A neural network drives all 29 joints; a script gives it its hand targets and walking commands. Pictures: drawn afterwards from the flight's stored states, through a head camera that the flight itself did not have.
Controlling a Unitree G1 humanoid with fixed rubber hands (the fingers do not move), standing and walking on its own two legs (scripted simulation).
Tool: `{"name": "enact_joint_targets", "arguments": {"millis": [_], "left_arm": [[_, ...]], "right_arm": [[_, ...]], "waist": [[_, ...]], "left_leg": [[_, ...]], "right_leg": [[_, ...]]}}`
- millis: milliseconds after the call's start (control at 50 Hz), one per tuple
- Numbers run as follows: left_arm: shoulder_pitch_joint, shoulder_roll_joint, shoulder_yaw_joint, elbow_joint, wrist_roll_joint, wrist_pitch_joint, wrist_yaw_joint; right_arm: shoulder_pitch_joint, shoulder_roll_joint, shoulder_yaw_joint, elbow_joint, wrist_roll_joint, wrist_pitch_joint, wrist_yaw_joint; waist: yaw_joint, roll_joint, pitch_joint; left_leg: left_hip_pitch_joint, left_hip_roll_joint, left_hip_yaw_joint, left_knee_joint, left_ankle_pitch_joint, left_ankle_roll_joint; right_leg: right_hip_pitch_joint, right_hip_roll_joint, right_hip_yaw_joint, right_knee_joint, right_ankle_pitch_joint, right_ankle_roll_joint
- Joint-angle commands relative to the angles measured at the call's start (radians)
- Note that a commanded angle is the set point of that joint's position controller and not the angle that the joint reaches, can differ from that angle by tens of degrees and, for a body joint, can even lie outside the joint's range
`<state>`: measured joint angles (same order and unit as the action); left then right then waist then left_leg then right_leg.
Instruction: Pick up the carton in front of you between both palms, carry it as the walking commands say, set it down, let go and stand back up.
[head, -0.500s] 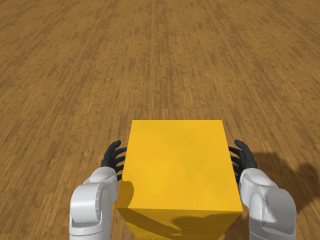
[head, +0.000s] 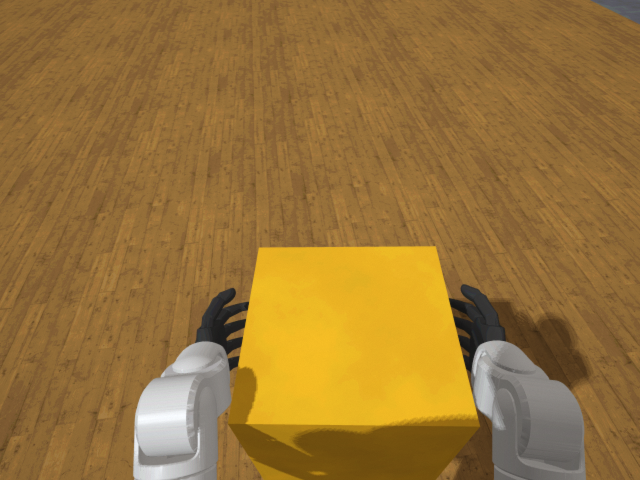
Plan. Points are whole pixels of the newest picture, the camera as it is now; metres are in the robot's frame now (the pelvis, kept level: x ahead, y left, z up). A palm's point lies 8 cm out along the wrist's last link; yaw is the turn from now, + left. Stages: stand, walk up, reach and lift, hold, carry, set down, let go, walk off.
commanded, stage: carry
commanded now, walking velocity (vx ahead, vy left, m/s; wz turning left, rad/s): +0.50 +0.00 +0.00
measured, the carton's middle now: (346, 373) +0.25 -0.01 +0.01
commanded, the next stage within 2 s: none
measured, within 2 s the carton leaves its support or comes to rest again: neither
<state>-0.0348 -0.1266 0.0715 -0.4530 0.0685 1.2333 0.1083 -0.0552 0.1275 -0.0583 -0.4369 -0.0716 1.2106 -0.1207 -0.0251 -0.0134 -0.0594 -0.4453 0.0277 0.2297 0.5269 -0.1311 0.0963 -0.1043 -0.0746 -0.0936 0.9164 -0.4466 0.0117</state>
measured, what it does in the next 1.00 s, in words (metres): walks ahead: right foot, then left foot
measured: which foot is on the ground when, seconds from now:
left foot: down 0.00-0.46, up 0.48-0.82, down 0.84-1.00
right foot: up 0.00-0.44, down 0.46-1.00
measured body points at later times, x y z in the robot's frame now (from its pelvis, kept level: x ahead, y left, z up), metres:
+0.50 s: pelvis +0.33 -0.03 +0.00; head +0.33 -0.04 +0.45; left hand +0.58 +0.13 +0.09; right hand +0.60 -0.17 +0.09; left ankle +0.11 +0.07 -0.70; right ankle +0.47 -0.11 -0.73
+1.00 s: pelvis +0.52 -0.02 +0.01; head +0.49 -0.02 +0.46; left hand +0.77 +0.14 +0.11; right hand +0.78 -0.16 +0.11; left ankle +0.52 +0.10 -0.72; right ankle +0.47 -0.11 -0.72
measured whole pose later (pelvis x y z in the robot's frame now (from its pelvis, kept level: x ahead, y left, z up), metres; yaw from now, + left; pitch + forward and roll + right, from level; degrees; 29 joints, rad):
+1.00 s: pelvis +0.52 -0.02 +0.01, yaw +2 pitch +2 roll +1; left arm -0.07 -0.13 0.07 -0.46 0.08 1.25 0.11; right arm -0.08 0.13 -0.07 -0.46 -0.07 1.23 -0.12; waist 0.00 -0.01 -0.12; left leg -0.28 0.07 0.17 0.47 -0.22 -0.01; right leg -0.18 -0.06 -0.19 0.47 -0.34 -0.01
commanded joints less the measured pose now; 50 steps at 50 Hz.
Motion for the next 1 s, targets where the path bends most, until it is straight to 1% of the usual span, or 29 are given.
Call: {"name": "enact_joint_targets", "arguments": {"millis": [0, 20, 40, 60, 140, 220, 320, 360, 380, 400, 420, 440, 460, 480, 500, 520, 540, 560, 580, 600, 660, 720, 760, 800, 820, 840, 860, 900, 980], "left_arm": [[-0.388, -0.892, -0.708, -0.098, -0.314, -0.042, -0.180], [-0.390, -0.920, -0.710, -0.082, -0.318, -0.055, -0.184], [-0.384, -0.950, -0.723, -0.084, -0.315, -0.071, -0.188], [-0.374, -0.958, -0.724, -0.077, -0.306, -0.081, -0.187], [-0.310, -0.930, -0.739, -0.078, -0.285, -0.096, -0.173], [-0.316, -0.875, -0.741, -0.113, -0.283, -0.086, -0.160], [-0.353, -0.790, -0.733, -0.173, -0.316, -0.050, -0.147], [-0.361, -0.745, -0.715, -0.181, -0.317, -0.029, -0.143], [-0.365, -0.736, -0.703, -0.174, -0.317, -0.019, -0.142], [-0.363, -0.728, -0.691, -0.165, -0.320, -0.009, -0.140], [-0.341, -0.724, -0.681, -0.153, -0.317, -0.001, -0.140], [-0.342, -0.722, -0.669, -0.142, -0.315, 0.004, -0.140], [-0.345, -0.726, -0.664, -0.157, -0.314, 0.006, -0.141], [-0.359, -0.713, -0.642, -0.131, -0.308, 0.003, -0.142], [-0.316, -0.746, -0.651, -0.115, -0.327, -0.002, -0.147], [-0.343, -0.798, -0.667, -0.134, -0.334, -0.010, -0.154], [-0.343, -0.845, -0.670, -0.126, -0.332, -0.018, -0.162], [-0.365, -0.885, -0.673, -0.133, -0.334, -0.029, -0.168], [-0.376, -0.897, -0.677, -0.139, -0.336, -0.040, -0.173], [-0.382, -0.901, -0.683, -0.155, -0.336, -0.046, -0.177], [-0.367, -0.901, -0.694, -0.161, -0.349, -0.049, -0.194], [-0.345, -0.861, -0.691, -0.154, -0.342, -0.041, -0.198], [-0.362, -0.840, -0.680, -0.156, -0.334, -0.033, -0.191], [-0.377, -0.814, -0.674, -0.147, -0.322, -0.020, -0.184], [-0.376, -0.799, -0.658, -0.120, -0.313, -0.011, -0.179], [-0.369, -0.794, -0.651, -0.102, -0.305, -0.004, -0.175], [-0.363, -0.780, -0.655, -0.083, -0.297, 0.006, -0.172], [-0.397, -0.791, -0.671, -0.080, -0.306, 0.013, -0.172], [-0.456, -0.829, -0.689, -0.097, -0.330, 0.007, -0.171]], "right_arm": [[-0.310, 0.910, 0.678, -0.072, 0.325, -0.018, 0.204], [-0.333, 0.938, 0.691, -0.074, 0.331, -0.031, 0.211], [-0.344, 0.954, 0.702, -0.092, 0.333, -0.045, 0.216], [-0.338, 0.962, 0.704, -0.093, 0.338, -0.056, 0.219], [-0.246, 0.903, 0.693, -0.080, 0.325, -0.066, 0.223], [-0.243, 0.840, 0.678, -0.103, 0.314, -0.060, 0.217], [-0.269, 0.760, 0.661, -0.154, 0.315, -0.031, 0.187], [-0.273, 0.730, 0.649, -0.151, 0.315, -0.009, 0.175], [-0.275, 0.723, 0.648, -0.151, 0.309, 0.001, 0.169], [-0.273, 0.709, 0.644, -0.159, 0.304, 0.009, 0.165], [-0.282, 0.705, 0.640, -0.157, 0.303, 0.019, 0.161], [-0.286, 0.698, 0.639, -0.155, 0.308, 0.025, 0.161], [-0.304, 0.692, 0.642, -0.161, 0.316, 0.031, 0.162], [-0.336, 0.720, 0.671, -0.195, 0.335, 0.034, 0.163], [-0.315, 0.732, 0.669, -0.171, 0.331, 0.035, 0.166], [-0.341, 0.784, 0.685, -0.177, 0.335, 0.030, 0.170], [-0.361, 0.840, 0.694, -0.174, 0.336, 0.022, 0.175], [-0.369, 0.878, 0.705, -0.170, 0.340, 0.011, 0.179], [-0.367, 0.902, 0.708, -0.160, 0.341, 0.002, 0.183], [-0.346, 0.914, 0.714, -0.145, 0.327, -0.004, 0.183], [-0.304, 0.909, 0.711, -0.161, 0.306, -0.018, 0.174], [-0.323, 0.881, 0.716, -0.177, 0.307, -0.008, 0.171], [-0.336, 0.869, 0.713, -0.171, 0.318, 0.003, 0.176], [-0.341, 0.836, 0.697, -0.152, 0.314, 0.018, 0.179], [-0.344, 0.815, 0.689, -0.140, 0.316, 0.027, 0.179], [-0.354, 0.795, 0.677, -0.126, 0.316, 0.034, 0.179], [-0.331, 0.790, 0.660, -0.075, 0.310, 0.042, 0.182], [-0.310, 0.801, 0.635, -0.034, 0.300, 0.039, 0.186], [-0.368, 0.845, 0.639, -0.055, 0.315, 0.029, 0.187]], "waist": [[0.010, 0.121, -0.297], [0.013, 0.055, -0.265], [0.020, 0.067, -0.261], [0.019, 0.100, -0.264], [0.015, 0.145, -0.197], [0.013, 0.136, -0.124], [0.011, 0.162, -0.048], [0.008, 0.165, -0.013], [0.003, 0.158, -0.016], [0.004, 0.160, -0.041], [0.022, 0.176, -0.100], [0.039, 0.131, -0.147], [0.052, 0.049, -0.245], [0.052, -0.235, -0.353], [0.045, -0.238, -0.405], [0.042, -0.186, -0.370], [0.036, -0.111, -0.355], [0.035, -0.079, -0.331], [0.029, -0.069, -0.331], [0.028, -0.089, -0.300], [0.024, -0.109, -0.297], [0.031, -0.147, -0.297], [0.028, -0.132, -0.283], [0.027, -0.077, -0.241], [0.029, -0.052, -0.244], [0.037, 0.012, -0.229], [0.035, 0.048, -0.222], [0.029, 0.087, -0.210], [0.028, 0.050, -0.236]], "left_leg": [[0.553, 0.347, -0.529, -0.299, 0.067, 0.085], [0.489, 0.317, -0.452, -0.311, 0.113, 0.067], [0.448, 0.294, -0.376, -0.334, 0.079, 0.030], [0.439, 0.272, -0.322, -0.348, 0.048, 0.022], [0.464, 0.255, -0.267, -0.418, -0.041, 0.035], [0.513, 0.232, -0.206, -0.425, 0.106, 0.033], [0.532, 0.211, -0.123, -0.390, 0.298, 0.027], [0.523, 0.214, -0.103, -0.390, 0.357, 0.007], [0.541, 0.214, -0.090, -0.342, 0.439, -0.001], [0.543, 0.200, -0.063, -0.264, 0.613, -0.014], [0.521, 0.179, -0.021, -0.117, 0.719, -0.048], [0.464, 0.135, 0.012, 0.077, 0.664, -0.088], [0.304, 0.106, -0.013, 0.273, 0.396, -0.114], [-0.013, -0.028, -0.050, 0.621, -0.170, -0.161], [-0.022, -0.034, -0.203, 0.767, -0.360, -0.139], [-0.037, 0.012, -0.236, 0.771, -0.363, -0.116], [-0.045, 0.055, -0.250, 0.701, -0.329, -0.092], [-0.063, 0.081, -0.256, 0.604, -0.287, -0.084], [0.000, 0.095, -0.241, 0.491, -0.238, -0.087], [0.047, 0.081, -0.211, 0.384, -0.221, -0.092], [0.146, 0.045, -0.147, 0.142, -0.212, -0.119], [0.156, 0.038, -0.112, 0.036, -0.090, -0.131], [0.203, 0.044, -0.090, -0.046, 0.014, -0.133], [0.264, 0.073, -0.089, -0.180, 0.185, -0.139], [0.314, 0.115, -0.112, -0.173, 0.235, -0.139], [0.343, 0.168, -0.146, -0.114, 0.401, -0.125], [0.318, 0.191, -0.157, -0.081, 0.428, -0.101], [0.277, 0.186, -0.169, -0.095, 0.429, -0.089], [0.300, 0.169, -0.152, -0.062, 0.468, -0.087]], "right_leg": [[-0.442, -0.022, 0.105, 0.372, 0.059, -0.041], [-0.446, -0.044, 0.097, 0.301, 0.105, -0.042], [-0.419, -0.059, 0.088, 0.233, 0.153, -0.037], [-0.410, -0.055, 0.064, 0.173, 0.183, -0.028], [-0.505, -0.050, 0.008, -0.016, 0.254, 0.014], [-0.587, -0.051, -0.031, -0.175, 0.364, 0.031], [-0.532, -0.020, -0.074, -0.339, 0.436, -0.001], [-0.470, -0.006, -0.091, -0.400, 0.467, -0.021], [-0.430, 0.009, -0.110, -0.418, 0.448, -0.031], [-0.353, 0.047, -0.155, -0.429, 0.454, -0.037], [-0.199, 0.086, -0.185, -0.460, 0.467, -0.036], [-0.039, 0.093, -0.196, -0.548, 0.509, -0.025], [0.189, -0.035, -0.060, -0.515, 0.675, -0.033], [0.452, -0.368, 0.400, -0.534, 0.895, -0.221], [0.389, -0.377, 0.428, -0.582, 1.056, -0.269], [0.319, -0.340, 0.304, -0.567, 1.131, -0.247], [0.269, -0.307, 0.230, -0.581, 1.073, -0.204], [0.248, -0.283, 0.177, -0.600, 1.031, -0.168], [0.199, -0.246, 0.109, -0.612, 0.959, -0.133], [0.136, -0.219, 0.059, -0.628, 0.942, -0.117], [0.064, -0.205, -0.013, -0.650, 0.898, -0.142], [0.058, -0.196, -0.044, -0.623, 0.862, -0.142], [0.030, -0.166, -0.066, -0.584, 0.764, -0.120], [-0.015, -0.136, -0.063, -0.544, 0.622, -0.071], [-0.041, -0.126, -0.055, -0.523, 0.546, -0.049], [-0.090, -0.097, -0.055, -0.496, 0.485, -0.032], [-0.080, -0.082, -0.033, -0.500, 0.466, -0.016], [-0.048, -0.094, -0.022, -0.477, 0.488, -0.009], [-0.033, -0.092, -0.016, -0.454, 0.563, 0.000]]}}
